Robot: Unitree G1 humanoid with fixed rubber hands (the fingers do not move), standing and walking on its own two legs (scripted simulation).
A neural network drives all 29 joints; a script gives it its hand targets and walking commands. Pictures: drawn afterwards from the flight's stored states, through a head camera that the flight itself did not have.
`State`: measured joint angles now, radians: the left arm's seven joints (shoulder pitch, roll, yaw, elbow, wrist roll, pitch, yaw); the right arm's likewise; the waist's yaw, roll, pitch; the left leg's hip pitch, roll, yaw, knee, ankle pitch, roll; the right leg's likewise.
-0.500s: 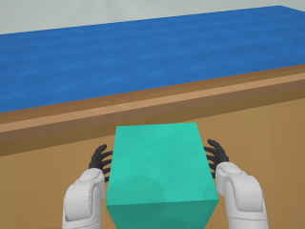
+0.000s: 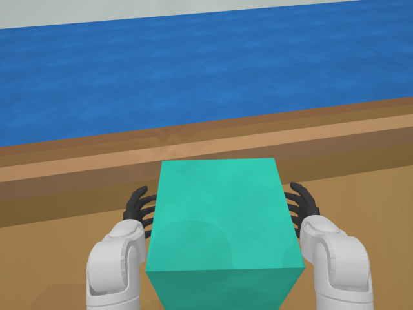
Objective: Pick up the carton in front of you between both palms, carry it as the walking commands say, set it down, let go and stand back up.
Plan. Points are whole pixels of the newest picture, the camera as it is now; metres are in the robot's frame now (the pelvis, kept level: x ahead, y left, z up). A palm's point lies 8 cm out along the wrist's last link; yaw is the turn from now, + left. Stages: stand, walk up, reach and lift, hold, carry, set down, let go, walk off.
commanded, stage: carry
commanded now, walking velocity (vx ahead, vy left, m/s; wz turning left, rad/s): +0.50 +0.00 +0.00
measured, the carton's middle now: (219, 240) +0.27 +0.01 +0.02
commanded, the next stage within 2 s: none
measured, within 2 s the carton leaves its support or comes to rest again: neither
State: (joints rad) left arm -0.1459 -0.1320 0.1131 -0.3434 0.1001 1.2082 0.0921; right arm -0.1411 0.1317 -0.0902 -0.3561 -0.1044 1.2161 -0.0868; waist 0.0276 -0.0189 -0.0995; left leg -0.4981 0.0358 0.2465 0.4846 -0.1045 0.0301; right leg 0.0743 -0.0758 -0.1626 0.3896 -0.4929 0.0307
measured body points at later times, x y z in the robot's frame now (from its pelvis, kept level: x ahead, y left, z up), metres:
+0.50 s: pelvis +0.33 -0.01 +0.00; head +0.33 -0.01 +0.45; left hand +0.61 +0.15 +0.10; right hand +0.61 -0.15 +0.10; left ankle +0.14 +0.08 -0.71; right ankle +0.47 -0.09 -0.72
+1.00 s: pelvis +0.51 -0.01 +0.01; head +0.53 +0.00 +0.46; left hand +0.88 +0.15 +0.12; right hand +0.87 -0.15 +0.12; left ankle +0.52 +0.10 -0.72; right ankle +0.47 -0.09 -0.72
